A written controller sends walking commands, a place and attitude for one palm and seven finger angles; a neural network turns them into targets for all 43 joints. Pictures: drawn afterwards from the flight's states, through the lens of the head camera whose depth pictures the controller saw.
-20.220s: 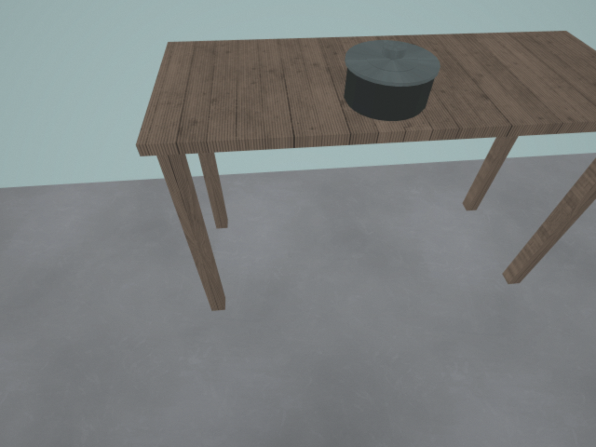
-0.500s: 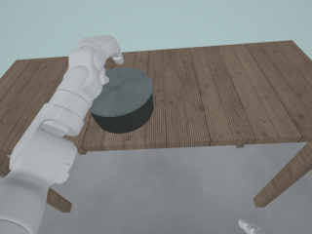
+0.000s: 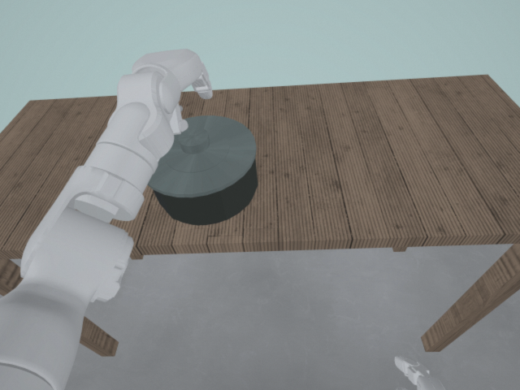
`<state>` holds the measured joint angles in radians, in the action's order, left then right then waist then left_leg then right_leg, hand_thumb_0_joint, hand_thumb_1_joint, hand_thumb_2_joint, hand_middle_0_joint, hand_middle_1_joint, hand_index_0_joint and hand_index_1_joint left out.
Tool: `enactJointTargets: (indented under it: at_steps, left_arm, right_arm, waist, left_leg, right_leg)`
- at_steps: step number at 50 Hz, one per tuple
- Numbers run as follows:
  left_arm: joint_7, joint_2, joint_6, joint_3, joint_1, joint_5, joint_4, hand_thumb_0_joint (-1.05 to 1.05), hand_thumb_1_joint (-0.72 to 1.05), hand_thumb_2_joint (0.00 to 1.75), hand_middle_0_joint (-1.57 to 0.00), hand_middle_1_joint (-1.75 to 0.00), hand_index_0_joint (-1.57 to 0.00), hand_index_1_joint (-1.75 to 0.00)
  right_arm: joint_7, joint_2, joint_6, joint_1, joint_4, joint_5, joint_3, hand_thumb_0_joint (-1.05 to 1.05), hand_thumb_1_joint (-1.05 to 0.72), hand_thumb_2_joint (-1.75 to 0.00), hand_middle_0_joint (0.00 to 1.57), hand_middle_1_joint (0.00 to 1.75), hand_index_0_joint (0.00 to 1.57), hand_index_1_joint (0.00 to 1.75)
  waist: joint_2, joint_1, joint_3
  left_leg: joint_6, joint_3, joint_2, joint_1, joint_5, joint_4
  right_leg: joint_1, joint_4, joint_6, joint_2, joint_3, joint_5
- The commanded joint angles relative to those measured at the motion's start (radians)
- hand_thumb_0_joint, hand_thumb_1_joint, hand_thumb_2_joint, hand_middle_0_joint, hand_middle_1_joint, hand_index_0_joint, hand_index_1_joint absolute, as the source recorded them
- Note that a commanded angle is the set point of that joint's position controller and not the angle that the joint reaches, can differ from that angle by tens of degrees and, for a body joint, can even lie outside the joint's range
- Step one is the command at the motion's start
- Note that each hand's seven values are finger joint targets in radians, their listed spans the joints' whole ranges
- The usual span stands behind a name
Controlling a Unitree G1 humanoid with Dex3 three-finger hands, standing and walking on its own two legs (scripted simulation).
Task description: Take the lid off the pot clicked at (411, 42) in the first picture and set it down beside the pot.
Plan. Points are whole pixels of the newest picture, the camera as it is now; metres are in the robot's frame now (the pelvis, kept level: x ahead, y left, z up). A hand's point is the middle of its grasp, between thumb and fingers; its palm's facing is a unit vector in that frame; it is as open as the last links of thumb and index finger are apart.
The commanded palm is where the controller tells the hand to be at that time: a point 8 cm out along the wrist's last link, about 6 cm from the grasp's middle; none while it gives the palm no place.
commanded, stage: move the open hand above the knob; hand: left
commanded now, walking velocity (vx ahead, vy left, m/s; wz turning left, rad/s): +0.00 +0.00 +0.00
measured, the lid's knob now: (194, 140) +0.49 +0.11 +0.14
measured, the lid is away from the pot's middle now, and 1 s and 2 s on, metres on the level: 0.00 0.00 0.00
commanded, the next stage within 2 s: lower the open fingers around the knob in 0.34 s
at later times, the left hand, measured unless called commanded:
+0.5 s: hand (182, 123) +0.46 +0.11 +0.19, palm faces -0.27 -0.03 -0.96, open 10.1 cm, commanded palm +0.45 +0.12 +0.26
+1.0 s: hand (181, 137) +0.47 +0.12 +0.17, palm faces -0.33 -0.06 -0.94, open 10.1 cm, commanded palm +0.45 +0.12 +0.23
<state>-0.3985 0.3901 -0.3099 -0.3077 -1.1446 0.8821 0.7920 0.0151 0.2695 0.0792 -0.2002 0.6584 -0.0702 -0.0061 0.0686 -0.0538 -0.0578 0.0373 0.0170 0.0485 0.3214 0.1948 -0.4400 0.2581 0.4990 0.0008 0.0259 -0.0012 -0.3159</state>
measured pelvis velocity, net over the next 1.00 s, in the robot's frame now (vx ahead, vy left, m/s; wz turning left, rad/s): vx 0.00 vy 0.01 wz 0.00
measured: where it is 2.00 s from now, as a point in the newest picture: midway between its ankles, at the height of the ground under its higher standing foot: outside the picture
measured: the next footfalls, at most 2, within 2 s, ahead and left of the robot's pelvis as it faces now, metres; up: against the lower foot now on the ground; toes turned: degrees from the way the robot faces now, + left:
none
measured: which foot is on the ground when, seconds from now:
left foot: down 0.00-1.00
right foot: down 0.00-1.00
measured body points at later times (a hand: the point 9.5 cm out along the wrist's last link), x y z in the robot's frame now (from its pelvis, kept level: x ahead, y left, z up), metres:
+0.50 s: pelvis +0.00 +0.00 +0.00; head +0.02 -0.04 +0.45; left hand +0.47 +0.11 +0.25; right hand +0.10 -0.25 -0.13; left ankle +0.02 +0.10 -0.74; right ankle -0.04 -0.12 -0.74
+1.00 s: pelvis +0.00 +0.01 +0.00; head +0.03 -0.02 +0.45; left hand +0.48 +0.12 +0.22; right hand +0.12 -0.24 -0.13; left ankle +0.02 +0.10 -0.74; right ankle -0.04 -0.12 -0.74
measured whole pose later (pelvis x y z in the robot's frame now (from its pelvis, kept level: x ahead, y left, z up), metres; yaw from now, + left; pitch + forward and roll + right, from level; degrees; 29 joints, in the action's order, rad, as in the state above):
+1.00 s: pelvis +0.00 +0.01 +0.00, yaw +0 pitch +6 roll +1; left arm -0.43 0.35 -0.33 -0.33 -1.10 0.88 0.85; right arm 0.01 0.27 0.08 -0.23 0.66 -0.06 0.00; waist 0.06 -0.06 -0.06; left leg 0.05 0.01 0.06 0.35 0.20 -0.45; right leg 0.27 0.49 0.01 0.03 0.00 -0.31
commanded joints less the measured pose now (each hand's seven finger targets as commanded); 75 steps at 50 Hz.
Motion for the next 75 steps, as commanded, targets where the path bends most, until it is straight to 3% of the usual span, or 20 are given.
enactJointTargets:
  at_steps: [1,4,6,10,13,18,22,24,27,29,34,40,44,49,55,59,65,67,70,75]
  left_arm:
    - [0.015,0.093,-0.029,0.012,-0.373,0.028,-0.108,0.0,-0.38,1.63,-0.86,-0.08,-0.86,-0.08]
    - [-0.003,0.113,-0.012,0.002,-0.517,0.012,-0.27,0.0,-0.38,1.63,-0.86,-0.08,-0.86,-0.08]
    - [-0.002,0.245,0.009,0.082,-0.683,0.024,-0.335,0.0,-0.38,1.63,-0.86,-0.08,-0.86,-0.08]
    - [0.026,0.295,0.04,0.132,-0.704,0.02,-0.232,0.0,-0.38,1.63,-0.86,-0.08,-0.86,-0.08]
    - [0.037,0.192,0.0,0.073,-0.526,0.033,-0.015,0.0,-0.38,1.63,-0.86,-0.08,-0.86,-0.08]
    - [0.004,0.129,-0.017,0.025,-0.471,0.041,-0.066,0.0,-0.38,1.63,-0.86,-0.08,-0.86,-0.08]
    - [-0.004,0.292,0.042,0.123,-0.689,0.032,-0.287,0.0,-0.38,1.63,-0.86,-0.08,-0.86,-0.08]
    - [-0.006,0.228,0.021,0.087,-0.693,-0.013,-0.226,0.0,-0.38,1.63,-0.86,-0.08,-0.86,-0.08]
    - [-0.005,0.282,-0.008,0.144,-0.573,0.02,-0.037,0.0,-0.38,1.63,-0.86,-0.08,-0.86,-0.08]
    - [-0.013,0.191,-0.016,0.081,-0.478,0.003,0.038,0.0,-0.38,1.63,-0.86,-0.08,-0.86,-0.08]
    - [-0.029,0.128,0.003,0.04,-0.453,-0.004,-0.155,0.0,-0.38,1.63,-0.86,-0.08,-0.86,-0.08]
    - [-0.007,0.279,0.0,0.142,-0.596,0.018,-0.166,0.0,-0.38,1.63,-0.86,-0.08,-0.86,-0.08]
    - [0.004,0.139,-0.005,0.052,-0.493,0.007,-0.071,0.0,-0.38,1.63,-0.86,-0.08,-0.86,-0.08]
    - [-0.002,0.084,-0.005,0.026,-0.413,-0.006,-0.092,0.0,-0.38,1.63,-0.86,-0.08,-0.86,-0.08]
    - [0.016,0.178,-0.004,0.075,-0.53,0.015,-0.077,0.0,-0.38,1.63,-0.86,-0.08,-0.86,-0.08]
    - [0.005,0.026,-0.011,-0.019,-0.425,-0.011,0.009,0.0,-0.38,1.63,-0.86,-0.08,-0.86,-0.08]
    - [0.012,0.115,-0.002,0.046,-0.477,-0.001,-0.047,0.0,-0.38,1.63,-0.86,-0.08,-0.86,-0.08]
    - [0.01,0.036,-0.013,-0.014,-0.469,-0.007,-0.005,0.0,-0.38,1.63,-0.86,-0.08,-0.86,-0.08]
    - [0.011,0.137,-0.01,0.071,-0.434,-0.009,0.011,0.0,-0.38,1.63,-0.86,-0.08,-0.86,-0.08]
    - [0.003,0.081,-0.008,0.016,-0.465,-0.006,-0.023,0.0,-0.38,1.63,-0.86,-0.08,-0.86,-0.08]
  right_arm:
    - [0.014,0.116,-0.008,0.07,-0.141,-0.003,0.028,0.0,-0.9,-0.9,0.2,0.3,0.2,0.3]
    - [0.004,0.113,0.001,0.093,-0.168,-0.004,0.034,0.0,-0.9,-0.9,0.2,0.3,0.2,0.3]
    - [-0.011,0.108,-0.023,0.081,-0.159,-0.002,0.03,0.0,-0.9,-0.9,0.2,0.3,0.2,0.3]
    - [-0.03,0.104,-0.049,0.031,-0.117,0.001,0.024,0.0,-0.9,-0.9,0.2,0.3,0.2,0.3]
    - [-0.023,0.109,-0.03,0.029,-0.095,-0.001,0.017,0.0,-0.9,-0.9,0.2,0.3,0.2,0.3]
    - [-0.005,0.116,-0.009,0.059,-0.141,0.0,0.022,0.0,-0.9,-0.9,0.2,0.3,0.2,0.3]
    - [-0.026,0.111,-0.035,0.052,-0.158,0.002,0.028,0.0,-0.9,-0.9,0.2,0.3,0.2,0.3]
    - [-0.031,0.114,-0.051,0.019,-0.134,0.001,0.037,0.0,-0.9,-0.9,0.2,0.3,0.2,0.3]
    - [-0.03,0.125,-0.05,-0.005,-0.097,0.003,0.033,0.0,-0.9,-0.9,0.2,0.3,0.2,0.3]
    - [-0.025,0.137,-0.039,-0.023,-0.097,-0.001,0.036,0.0,-0.9,-0.9,0.2,0.3,0.2,0.3]
    - [-0.009,0.126,-0.036,0.013,-0.147,0.006,0.047,0.0,-0.9,-0.9,0.2,0.3,0.2,0.3]
    - [-0.021,0.125,-0.046,0.0,-0.116,0.006,0.04,0.0,-0.9,-0.9,0.2,0.3,0.2,0.3]
    - [-0.016,0.125,-0.042,-0.017,-0.106,0.004,0.047,0.0,-0.9,-0.9,0.2,0.3,0.2,0.3]
    - [-0.006,0.125,-0.029,-0.003,-0.123,0.009,0.049,0.0,-0.9,-0.9,0.2,0.3,0.2,0.3]
    - [-0.023,0.124,-0.024,-0.006,-0.102,0.006,0.039,0.0,-0.9,-0.9,0.2,0.3,0.2,0.3]
    - [-0.016,0.125,-0.011,-0.01,-0.1,0.006,0.043,0.0,-0.9,-0.9,0.2,0.3,0.2,0.3]
    - [-0.019,0.122,-0.008,-0.007,-0.109,0.009,0.039,0.0,-0.9,-0.9,0.2,0.3,0.2,0.3]
    - [-0.021,0.119,-0.008,-0.009,-0.1,0.006,0.04,0.0,-0.9,-0.9,0.2,0.3,0.2,0.3]
    - [-0.024,0.131,-0.009,-0.021,-0.097,0.01,0.042,0.0,-0.9,-0.9,0.2,0.3,0.2,0.3]
    - [-0.023,0.126,-0.011,-0.015,-0.101,0.008,0.041,0.0,-0.9,-0.9,0.2,0.3,0.2,0.3]
  waist:
    - [-0.115,0.001,-0.3]
    - [-0.137,-0.027,-0.382]
    - [-0.114,-0.03,-0.446]
    - [-0.119,-0.028,-0.408]
    - [-0.134,-0.015,-0.268]
    - [-0.13,-0.009,-0.316]
    - [-0.134,-0.024,-0.471]
    - [-0.113,-0.04,-0.445]
    - [-0.155,-0.018,-0.34]
    - [-0.161,-0.025,-0.28]
    - [-0.124,-0.019,-0.395]
    - [-0.13,-0.024,-0.374]
    - [-0.092,-0.029,-0.327]
    - [-0.12,-0.03,-0.374]
    - [-0.137,-0.036,-0.358]
    - [-0.122,-0.046,-0.291]
    - [-0.132,-0.035,-0.363]
    - [-0.155,-0.049,-0.315]
    - [-0.178,-0.035,-0.32]
    - [-0.13,-0.04,-0.321]
  left_leg:
    - [0.03,-0.017,0.001,-0.242,-0.28,-0.013]
    - [0.047,-0.018,0.009,-0.274,-0.254,-0.028]
    - [0.055,-0.026,0.018,-0.309,-0.243,-0.026]
    - [0.05,-0.034,0.011,-0.302,-0.247,-0.012]
    - [0.037,-0.024,0.007,-0.214,-0.205,0.009]
    - [0.037,-0.015,0.01,-0.221,-0.225,-0.008]
    - [0.06,-0.022,0.016,-0.302,-0.271,-0.019]
    - [0.063,-0.039,0.017,-0.316,-0.28,-0.019]
    - [0.055,-0.03,0.016,-0.254,-0.247,-0.004]
    - [0.051,-0.025,0.015,-0.214,-0.233,0.004]
    - [0.056,-0.032,0.008,-0.304,-0.355,-0.03]
    - [0.054,-0.041,0.012,-0.295,-0.286,-0.014]
    - [0.047,-0.047,0.003,-0.299,-0.316,-0.017]
    - [0.048,-0.043,0.004,-0.313,-0.35,-0.036]
    - [0.05,-0.035,0.01,-0.275,-0.274,-0.023]
    - [0.043,-0.034,0.005,-0.259,-0.25,-0.024]
    - [0.046,-0.034,0.008,-0.268,-0.257,-0.022]
    - [0.048,-0.031,0.009,-0.26,-0.226,-0.02]
    - [0.053,-0.028,0.01,-0.243,-0.223,-0.021]
    - [0.051,-0.027,0.011,-0.254,-0.231,-0.02]
  right_leg:
    - [0.029,-0.043,-0.039,-0.04,0.044,0.384]
    - [-0.01,-0.055,-0.035,-0.034,0.027,0.401]
    - [-0.04,-0.054,-0.032,-0.039,0.013,0.419]
    - [-0.019,-0.055,-0.034,-0.043,0.02,0.408]
    - [0.039,-0.059,-0.039,-0.043,0.036,0.348]
    - [0.009,-0.051,-0.037,-0.036,0.034,0.379]
    - [-0.077,-0.055,-0.03,-0.034,0.004,0.461]
    - [-0.038,-0.063,-0.032,-0.04,0.019,0.449]
    - [-0.01,-0.06,-0.033,-0.045,0.024,0.425]
    - [0.01,-0.072,-0.035,-0.042,0.035,0.406]
    - [-0.016,-0.06,-0.037,-0.04,0.028,0.469]
    - [-0.013,-0.06,-0.036,-0.052,0.029,0.434]
    - [0.052,-0.062,-0.045,-0.052,0.044,0.396]
    - [0.041,-0.056,-0.04,-0.048,0.041,0.423]
    - [0.027,-0.05,-0.039,-0.05,0.036,0.42]
    - [0.092,-0.056,-0.041,-0.05,0.049,0.364]
    - [0.032,-0.048,-0.038,-0.05,0.038,0.399]
    - [0.072,-0.054,-0.036,-0.055,0.047,0.369]
    - [0.033,-0.059,-0.035,-0.053,0.037,0.394]
    - [0.046,-0.058,-0.036,-0.052,0.038,0.394]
